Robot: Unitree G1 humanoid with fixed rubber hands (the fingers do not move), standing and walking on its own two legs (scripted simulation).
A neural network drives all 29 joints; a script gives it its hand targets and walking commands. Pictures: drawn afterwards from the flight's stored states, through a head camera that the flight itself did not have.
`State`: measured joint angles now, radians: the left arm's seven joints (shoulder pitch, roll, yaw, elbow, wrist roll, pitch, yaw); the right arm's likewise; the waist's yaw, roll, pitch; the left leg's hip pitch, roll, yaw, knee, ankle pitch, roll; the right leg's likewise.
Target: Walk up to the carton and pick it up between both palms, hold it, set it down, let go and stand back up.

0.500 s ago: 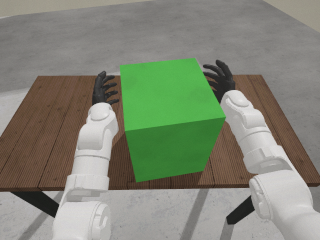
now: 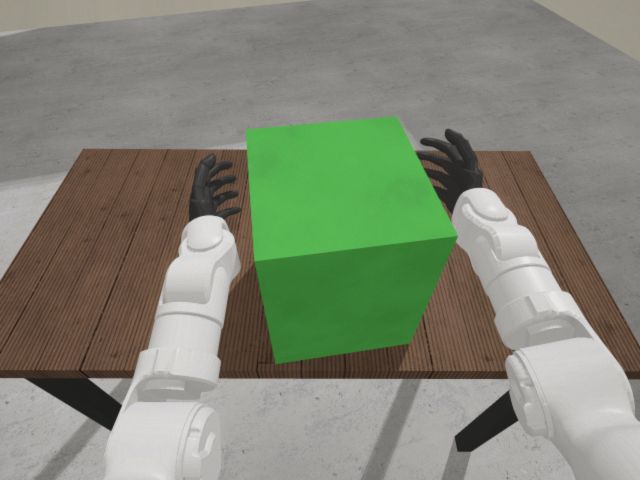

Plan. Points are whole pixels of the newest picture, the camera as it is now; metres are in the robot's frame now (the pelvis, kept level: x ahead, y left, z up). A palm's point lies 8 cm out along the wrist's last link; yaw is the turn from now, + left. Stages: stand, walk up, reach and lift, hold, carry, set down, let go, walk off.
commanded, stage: set down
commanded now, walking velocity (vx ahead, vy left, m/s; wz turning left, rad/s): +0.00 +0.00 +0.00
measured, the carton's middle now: (334, 244) +0.39 +0.02 +0.06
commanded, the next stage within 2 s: none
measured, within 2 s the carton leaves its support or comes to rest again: neither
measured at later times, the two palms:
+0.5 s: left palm (202, 228) +0.37 +0.19 +0.11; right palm (470, 195) +0.44 -0.15 +0.13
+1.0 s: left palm (188, 270) +0.32 +0.20 +0.08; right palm (492, 220) +0.41 -0.18 +0.11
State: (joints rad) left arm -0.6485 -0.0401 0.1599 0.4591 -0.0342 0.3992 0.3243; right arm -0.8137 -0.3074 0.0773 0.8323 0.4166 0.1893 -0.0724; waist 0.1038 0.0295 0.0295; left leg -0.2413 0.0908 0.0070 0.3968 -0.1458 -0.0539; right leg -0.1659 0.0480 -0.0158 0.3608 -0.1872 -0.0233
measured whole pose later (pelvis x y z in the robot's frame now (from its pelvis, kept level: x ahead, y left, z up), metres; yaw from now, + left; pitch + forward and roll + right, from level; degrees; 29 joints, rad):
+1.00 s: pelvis -0.01 +0.00 +0.00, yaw +0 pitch +0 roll -1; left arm -0.46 -0.03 0.16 0.51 -0.03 0.26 0.29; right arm -0.69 -0.40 0.08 0.89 0.42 0.08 0.08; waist 0.12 0.03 -0.01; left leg -0.25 0.09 0.01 0.40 -0.14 -0.05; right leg -0.18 0.05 -0.02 0.36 -0.18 -0.03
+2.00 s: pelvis -0.01 +0.00 +0.00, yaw +0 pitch -1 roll -1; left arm -0.04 -0.01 0.00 0.02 -0.03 0.34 0.25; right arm -0.21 -0.44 0.03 0.62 0.42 -0.01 0.18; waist 0.11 -0.02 -0.03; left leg -0.26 0.09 0.01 0.40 -0.13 -0.05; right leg -0.19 0.04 -0.02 0.37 -0.17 -0.03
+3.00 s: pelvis -0.01 +0.01 +0.00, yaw +0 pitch -1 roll -1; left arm 0.33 0.00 -0.06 -0.28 -0.03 0.36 0.29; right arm 0.21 -0.43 -0.02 0.25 0.42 0.03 0.19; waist 0.08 -0.05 -0.03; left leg -0.26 0.08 0.00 0.40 -0.13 -0.05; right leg -0.19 0.04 -0.02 0.37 -0.18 -0.03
